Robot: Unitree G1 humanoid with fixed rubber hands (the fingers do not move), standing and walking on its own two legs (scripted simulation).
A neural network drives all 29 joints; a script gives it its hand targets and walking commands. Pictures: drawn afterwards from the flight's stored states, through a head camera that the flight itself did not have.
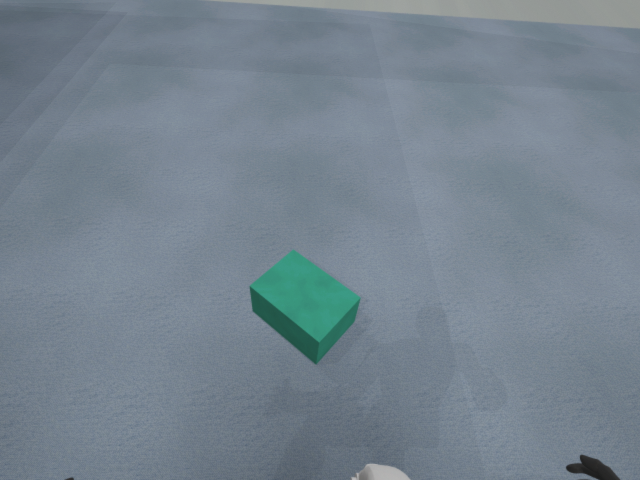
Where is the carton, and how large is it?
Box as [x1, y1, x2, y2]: [250, 249, 360, 363]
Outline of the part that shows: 293,249 250,285 252,309 313,362 316,363 353,322 360,297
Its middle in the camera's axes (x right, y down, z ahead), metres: -0.05 +0.23 +1.33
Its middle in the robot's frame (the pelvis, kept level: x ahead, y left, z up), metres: +0.76 +0.00 -0.68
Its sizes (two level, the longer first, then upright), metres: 0.299 0.212 0.160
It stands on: the floor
